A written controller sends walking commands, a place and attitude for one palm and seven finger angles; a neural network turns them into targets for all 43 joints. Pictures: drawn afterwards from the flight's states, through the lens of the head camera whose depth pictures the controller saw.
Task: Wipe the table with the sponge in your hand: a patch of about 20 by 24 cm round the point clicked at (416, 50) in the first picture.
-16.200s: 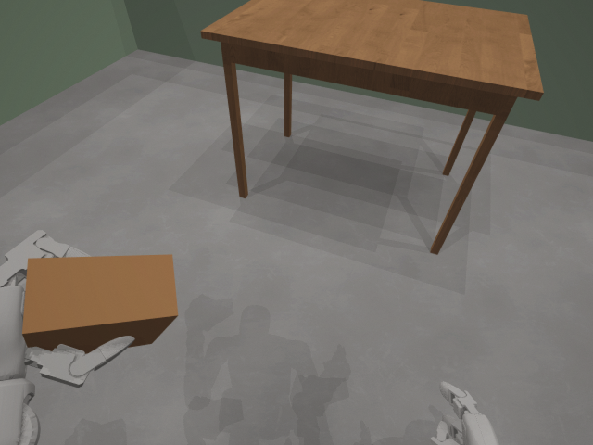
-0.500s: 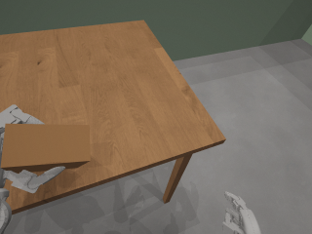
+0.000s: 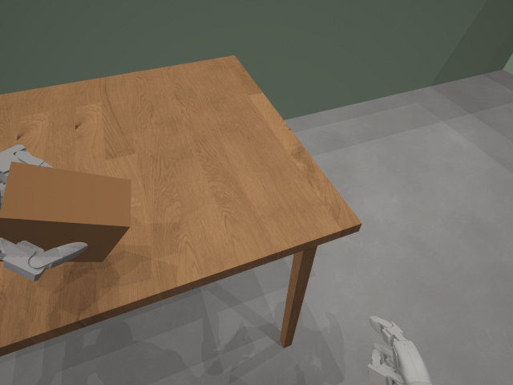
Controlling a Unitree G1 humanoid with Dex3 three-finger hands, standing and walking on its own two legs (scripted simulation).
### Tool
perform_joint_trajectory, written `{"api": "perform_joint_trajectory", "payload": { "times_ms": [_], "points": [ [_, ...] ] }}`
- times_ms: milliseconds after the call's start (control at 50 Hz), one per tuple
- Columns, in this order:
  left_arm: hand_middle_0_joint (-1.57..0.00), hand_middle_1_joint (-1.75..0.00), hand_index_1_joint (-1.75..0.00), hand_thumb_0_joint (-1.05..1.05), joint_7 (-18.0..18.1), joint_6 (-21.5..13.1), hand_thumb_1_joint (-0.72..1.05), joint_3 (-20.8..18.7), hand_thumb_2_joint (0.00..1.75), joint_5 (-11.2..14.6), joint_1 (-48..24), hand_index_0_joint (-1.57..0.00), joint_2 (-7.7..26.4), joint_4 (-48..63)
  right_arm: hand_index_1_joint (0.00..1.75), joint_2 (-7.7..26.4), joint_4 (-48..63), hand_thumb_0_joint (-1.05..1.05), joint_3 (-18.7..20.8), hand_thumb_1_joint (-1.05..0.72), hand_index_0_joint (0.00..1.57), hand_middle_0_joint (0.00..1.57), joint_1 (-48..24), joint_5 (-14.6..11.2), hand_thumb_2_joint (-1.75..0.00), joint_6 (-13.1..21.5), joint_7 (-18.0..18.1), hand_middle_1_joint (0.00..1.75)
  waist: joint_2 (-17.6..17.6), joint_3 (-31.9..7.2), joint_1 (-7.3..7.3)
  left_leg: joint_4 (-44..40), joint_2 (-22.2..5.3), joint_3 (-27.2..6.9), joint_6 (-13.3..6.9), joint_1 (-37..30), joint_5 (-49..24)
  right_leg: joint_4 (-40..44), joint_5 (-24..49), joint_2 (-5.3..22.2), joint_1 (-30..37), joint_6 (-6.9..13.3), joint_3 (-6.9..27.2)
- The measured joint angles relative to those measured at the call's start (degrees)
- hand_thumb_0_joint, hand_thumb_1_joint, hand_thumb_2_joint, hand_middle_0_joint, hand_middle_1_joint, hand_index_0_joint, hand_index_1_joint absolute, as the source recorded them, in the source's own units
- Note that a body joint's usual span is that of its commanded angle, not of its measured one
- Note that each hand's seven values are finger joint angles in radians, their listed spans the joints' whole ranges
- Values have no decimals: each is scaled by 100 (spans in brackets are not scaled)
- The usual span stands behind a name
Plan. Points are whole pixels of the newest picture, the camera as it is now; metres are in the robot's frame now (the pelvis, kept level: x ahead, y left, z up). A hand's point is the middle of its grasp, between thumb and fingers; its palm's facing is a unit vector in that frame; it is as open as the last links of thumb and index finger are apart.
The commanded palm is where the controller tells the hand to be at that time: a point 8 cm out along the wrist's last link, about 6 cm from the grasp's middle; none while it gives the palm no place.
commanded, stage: turn the palm down, sponge in hand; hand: left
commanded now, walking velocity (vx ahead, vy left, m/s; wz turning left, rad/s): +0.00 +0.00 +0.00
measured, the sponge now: (82, 221) +0.26 +0.25 +0.17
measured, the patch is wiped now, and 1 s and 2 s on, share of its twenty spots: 0.00 0.00 0.00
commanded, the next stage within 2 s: move the sponge above the wiping area in 2.00 s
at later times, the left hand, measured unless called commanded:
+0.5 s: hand (95, 233) +0.23 +0.22 +0.18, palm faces +0.25 -0.55 -0.80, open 10.1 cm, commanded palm +0.18 +0.27 +0.23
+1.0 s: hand (50, 213) +0.24 +0.26 +0.21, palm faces +0.31 -0.30 -0.90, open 10.1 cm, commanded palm +0.19 +0.27 +0.26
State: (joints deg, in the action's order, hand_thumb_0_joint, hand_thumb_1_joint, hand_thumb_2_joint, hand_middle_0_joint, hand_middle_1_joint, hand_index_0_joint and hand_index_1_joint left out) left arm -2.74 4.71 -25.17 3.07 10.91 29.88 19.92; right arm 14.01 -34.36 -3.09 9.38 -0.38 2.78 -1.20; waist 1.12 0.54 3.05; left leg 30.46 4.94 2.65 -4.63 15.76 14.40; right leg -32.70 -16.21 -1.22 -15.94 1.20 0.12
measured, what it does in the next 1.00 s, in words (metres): stands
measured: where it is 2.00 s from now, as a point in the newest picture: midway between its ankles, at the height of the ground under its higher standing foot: outside the picture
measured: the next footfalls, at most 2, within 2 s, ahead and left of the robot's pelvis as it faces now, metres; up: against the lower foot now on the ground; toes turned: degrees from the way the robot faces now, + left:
none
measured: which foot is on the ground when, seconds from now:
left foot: down 0.00-1.00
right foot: down 0.00-1.00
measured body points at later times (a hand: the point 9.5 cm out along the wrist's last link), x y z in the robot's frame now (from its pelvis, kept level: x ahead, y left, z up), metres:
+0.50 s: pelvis +0.01 -0.06 -0.01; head +0.01 -0.09 +0.44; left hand +0.21 +0.24 +0.23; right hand +0.22 -0.28 -0.10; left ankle +0.02 +0.06 -0.73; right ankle +0.01 -0.11 -0.73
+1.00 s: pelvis +0.02 -0.03 +0.00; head +0.01 -0.06 +0.45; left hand +0.22 +0.27 +0.25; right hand +0.25 -0.24 -0.08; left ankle +0.02 +0.06 -0.73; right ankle +0.01 -0.11 -0.73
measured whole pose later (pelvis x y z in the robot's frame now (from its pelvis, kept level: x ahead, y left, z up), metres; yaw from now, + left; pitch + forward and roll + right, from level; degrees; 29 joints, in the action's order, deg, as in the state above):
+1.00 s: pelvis +0.02 -0.03 +0.00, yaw +1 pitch +0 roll +0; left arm -0.4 21.3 -14.4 -21.8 13.2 40.5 29.8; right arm 15.2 -33.8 -2.0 5.3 -3.4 -3.4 6.4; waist 5.6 -1.3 6.4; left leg 31.3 2.9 1.0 -2.9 14.8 16.3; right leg -30.9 -17.0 -3.4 -13.6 3.3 -1.4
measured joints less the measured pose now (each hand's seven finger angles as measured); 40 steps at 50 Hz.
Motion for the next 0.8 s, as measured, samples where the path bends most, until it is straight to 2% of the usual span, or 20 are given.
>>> {"api": "perform_joint_trajectory", "payload": {
  "times_ms": [40,100,160,200,280,320,360,440,520,620,680,740,800],
  "points": [
    [-72,-135,-134,-1,-97,70,-50,165,102,-85,569,-75,-30,366,30,7,115,1,0,-90,20,20,-69,-4,-90,-96,12,30,70,-30,-39,28,-43,24,9,25,13,-14,3,-43,-30,37,21],
    [-72,-135,-134,-1,-102,-293,-50,401,102,-60,1209,-75,-4,780,30,-28,184,1,59,-90,20,20,-92,50,-90,-145,121,30,64,-75,-18,165,-98,-28,60,141,61,-96,-33,-96,-111,100,-41],
    [-72,-135,-134,-1,171,-616,-50,424,102,-195,1235,-75,160,846,30,-29,119,1,133,-90,20,20,-64,45,-90,-168,243,30,44,-85,118,371,-165,-162,142,263,134,-172,-80,-162,-147,191,-186],
    [-72,-135,-134,-1,380,-641,-50,322,102,-337,1017,-75,216,663,30,-5,16,1,170,-90,20,20,-56,22,-90,-194,316,30,76,-104,181,491,-199,-276,198,331,172,-195,-102,-197,-146,249,-305],
    [-72,-135,-134,-1,506,-85,-50,249,102,-673,408,-75,251,71,30,104,-155,1,169,-90,20,20,-76,-80,-90,-279,485,30,234,-123,258,612,-249,-425,285,343,214,-202,-137,-253,-80,317,-454],
    [-72,-135,-134,-1,397,252,-50,351,102,-850,219,-75,275,-133,30,147,-189,1,157,-90,20,20,-100,-128,-90,-300,582,30,323,-109,266,620,-281,-444,319,291,230,-178,-145,-286,-15,327,-469],
    [-72,-135,-134,-1,238,436,-50,497,102,-1017,150,-75,328,-223,30,156,-194,1,152,-90,20,20,-142,-146,-90,-302,649,30,385,-87,233,615,-316,-437,349,243,251,-156,-149,-322,31,340,-457],
    [-72,-135,-134,-1,-13,372,-50,675,102,-1189,373,-75,546,102,30,77,-131,1,180,-90,20,20,-193,-128,-90,-331,692,30,364,-64,140,572,-383,-360,396,165,304,-131,-164,-388,68,394,-372],
    [-72,-135,-134,-1,28,202,-50,522,102,-1150,742,-75,801,606,30,21,-65,1,241,-90,20,20,-141,-134,-90,-385,641,30,298,-139,95,518,-424,-262,420,127,375,-128,-209,-428,51,433,-266],
    [-72,-135,-134,-1,164,590,-50,188,102,-1189,1006,-75,1045,828,30,137,-25,1,307,-90,20,20,-45,-222,-90,-541,601,30,326,-237,113,446,-403,-200,396,122,418,-124,-266,-409,14,410,-198],
    [-72,-135,-134,-1,106,844,-50,109,102,-1286,1082,-75,1094,819,30,238,-11,1,334,-90,20,20,-16,-266,-90,-580,636,30,362,-253,141,435,-370,-202,362,161,422,-131,-286,-376,-26,377,-200],
    [-72,-135,-134,-1,18,956,-50,223,102,-1462,1094,-75,1068,893,30,306,13,1,360,-90,20,20,-4,-295,-90,-559,701,30,380,-231,207,429,-334,-202,320,177,416,-136,-294,-341,-41,351,-201],
    [-72,-135,-134,-1,25,905,-50,465,102,-1692,1054,-75,998,1035,30,301,46,1,377,-90,20,20,-14,-272,-90,-508,768,30,377,-233,264,412,-294,-204,277,187,397,-126,-287,-301,-47,319,-204]
  ]
}}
